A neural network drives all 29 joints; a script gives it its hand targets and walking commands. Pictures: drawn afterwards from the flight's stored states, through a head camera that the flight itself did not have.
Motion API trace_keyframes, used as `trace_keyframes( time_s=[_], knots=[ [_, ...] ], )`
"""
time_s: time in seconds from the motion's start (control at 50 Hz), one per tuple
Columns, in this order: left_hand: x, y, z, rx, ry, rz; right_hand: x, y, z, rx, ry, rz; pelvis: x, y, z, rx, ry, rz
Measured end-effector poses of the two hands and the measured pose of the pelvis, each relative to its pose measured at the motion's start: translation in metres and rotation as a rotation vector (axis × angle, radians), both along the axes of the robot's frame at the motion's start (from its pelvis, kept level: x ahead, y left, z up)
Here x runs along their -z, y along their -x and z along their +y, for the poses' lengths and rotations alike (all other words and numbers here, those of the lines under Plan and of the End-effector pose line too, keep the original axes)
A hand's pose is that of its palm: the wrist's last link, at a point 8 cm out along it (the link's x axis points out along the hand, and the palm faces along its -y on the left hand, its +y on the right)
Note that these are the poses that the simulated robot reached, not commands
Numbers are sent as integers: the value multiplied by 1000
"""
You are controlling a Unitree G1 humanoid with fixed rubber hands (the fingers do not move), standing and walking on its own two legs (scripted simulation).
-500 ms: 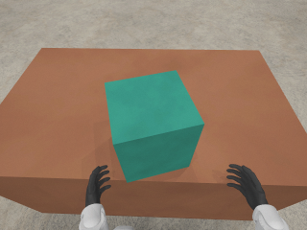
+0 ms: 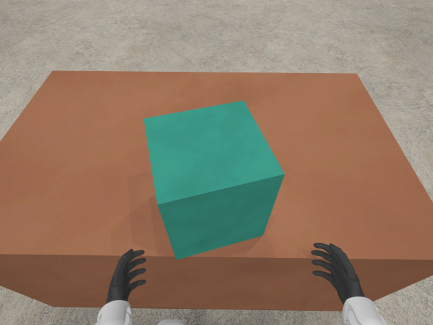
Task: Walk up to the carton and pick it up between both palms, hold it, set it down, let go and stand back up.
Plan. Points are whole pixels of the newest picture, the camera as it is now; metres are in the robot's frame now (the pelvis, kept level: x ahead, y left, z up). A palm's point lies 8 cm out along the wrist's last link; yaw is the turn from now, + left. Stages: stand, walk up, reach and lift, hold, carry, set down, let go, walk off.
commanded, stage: set down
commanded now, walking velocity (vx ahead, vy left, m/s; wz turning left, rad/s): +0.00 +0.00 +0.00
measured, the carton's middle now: (209, 182) +0.38 +0.06 +0.00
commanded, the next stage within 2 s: let go in 0.58 s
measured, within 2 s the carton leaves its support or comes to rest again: neither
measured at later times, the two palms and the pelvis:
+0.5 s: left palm (118, 307) +0.15 +0.22 -0.09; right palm (334, 299) +0.18 -0.19 -0.07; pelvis +0.00 +0.00 +0.00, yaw +0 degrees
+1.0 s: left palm (114, 294) +0.17 +0.22 -0.07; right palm (331, 305) +0.17 -0.19 -0.08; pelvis +0.01 +0.00 +0.00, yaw +0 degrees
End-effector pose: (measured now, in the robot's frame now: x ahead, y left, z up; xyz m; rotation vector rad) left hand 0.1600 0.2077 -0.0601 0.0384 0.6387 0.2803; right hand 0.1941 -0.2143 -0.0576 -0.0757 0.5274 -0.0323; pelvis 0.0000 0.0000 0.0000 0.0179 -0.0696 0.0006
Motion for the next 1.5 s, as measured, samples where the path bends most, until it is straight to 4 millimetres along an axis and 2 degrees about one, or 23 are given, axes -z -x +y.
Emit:
trace_keyframes(
  time_s=[0.08,0.18,0.38,0.52,0.68,0.72,0.82,0.88,1.0,1.06,1.2,1.24,1.34,1.42,1.5],
  knots=[
    [-2,-1,7,17,-13,-8,1,3,5,-3,9,22,0,0,2,-1,0,-5],
    [10,6,11,50,3,69,3,7,12,12,22,46,0,0,4,-3,-1,-13],
    [12,3,10,80,6,89,10,12,22,-10,41,99,0,-1,5,-4,-1,-13],
    [29,14,8,104,32,220,18,16,22,1,70,149,0,-4,3,-4,-3,-16],
    [9,-9,14,104,-9,109,18,12,23,-18,59,132,0,-8,3,-4,-4,-12],
    [11,-6,15,120,-1,121,19,14,23,-11,73,139,0,-8,3,-4,-4,-18],
    [35,17,15,138,51,282,22,21,20,18,111,168,0,-8,3,-4,-4,-38],
    [38,22,15,130,52,311,23,24,22,6,118,174,0,-7,3,-3,-4,-41],
    [13,-5,16,129,-11,160,23,25,27,-31,91,175,0,-6,3,-3,-4,-43],
    [11,-10,16,142,-6,148,25,26,26,-19,96,195,0,-6,3,-3,-4,-43],
    [35,14,15,141,37,306,28,28,24,-20,117,216,0,-8,3,-3,-4,-43],
    [42,22,19,129,36,317,30,29,19,-38,130,250,0,-9,4,-3,-3,-42],
    [54,38,35,86,36,342,31,34,-9,-40,224,338,1,-15,11,-3,8,-34],
    [59,41,53,66,20,358,27,37,-25,-37,284,377,2,-20,16,-3,13,-26],
    [61,42,66,49,0,372,25,35,-29,-37,301,393,2,-25,16,-3,14,-19]
  ],
)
